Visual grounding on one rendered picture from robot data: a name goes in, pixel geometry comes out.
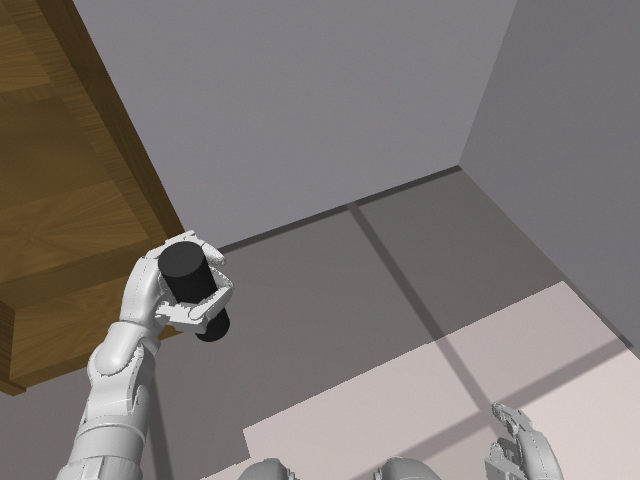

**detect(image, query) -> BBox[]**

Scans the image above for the bookshelf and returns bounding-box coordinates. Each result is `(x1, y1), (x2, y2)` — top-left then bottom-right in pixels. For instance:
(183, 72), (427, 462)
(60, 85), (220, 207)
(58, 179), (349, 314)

(0, 0), (185, 396)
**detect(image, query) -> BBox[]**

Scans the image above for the can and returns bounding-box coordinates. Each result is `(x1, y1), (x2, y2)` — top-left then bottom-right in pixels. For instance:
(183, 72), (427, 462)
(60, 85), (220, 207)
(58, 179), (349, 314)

(158, 241), (230, 342)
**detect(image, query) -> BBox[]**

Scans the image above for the left robot hand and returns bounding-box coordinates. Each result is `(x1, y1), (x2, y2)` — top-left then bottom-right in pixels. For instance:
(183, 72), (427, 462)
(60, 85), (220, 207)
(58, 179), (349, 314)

(119, 230), (235, 337)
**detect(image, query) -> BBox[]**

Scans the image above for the right robot hand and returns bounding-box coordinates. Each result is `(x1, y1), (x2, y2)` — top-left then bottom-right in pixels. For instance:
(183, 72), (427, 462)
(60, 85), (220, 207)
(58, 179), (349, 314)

(484, 402), (564, 480)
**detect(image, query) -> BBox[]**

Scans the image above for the left robot arm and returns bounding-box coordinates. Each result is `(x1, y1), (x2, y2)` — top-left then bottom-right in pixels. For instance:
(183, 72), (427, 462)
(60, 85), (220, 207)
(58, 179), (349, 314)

(56, 321), (161, 480)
